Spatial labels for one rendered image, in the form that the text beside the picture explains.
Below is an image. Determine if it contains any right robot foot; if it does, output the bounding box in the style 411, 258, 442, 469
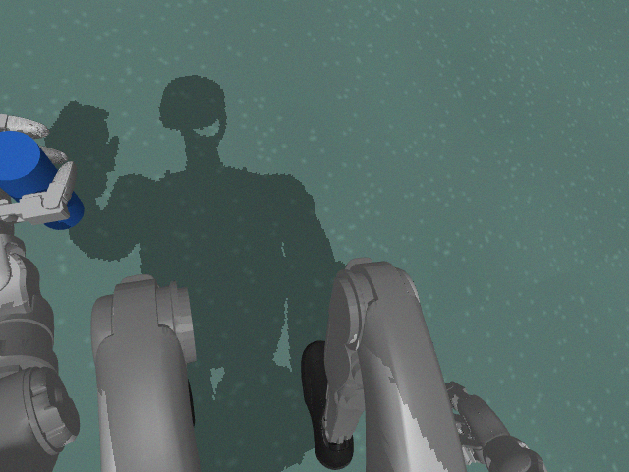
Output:
301, 340, 354, 470

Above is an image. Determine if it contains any left robot arm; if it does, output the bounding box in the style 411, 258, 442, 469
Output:
0, 232, 80, 472

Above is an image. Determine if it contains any right robot arm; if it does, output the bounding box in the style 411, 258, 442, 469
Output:
483, 436, 547, 472

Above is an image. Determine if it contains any right robot hand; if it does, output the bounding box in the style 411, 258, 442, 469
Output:
445, 382, 511, 465

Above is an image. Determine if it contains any can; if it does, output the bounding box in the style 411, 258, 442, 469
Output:
0, 131, 85, 230

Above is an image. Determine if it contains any left robot hand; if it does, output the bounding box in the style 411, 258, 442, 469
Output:
0, 114, 77, 236

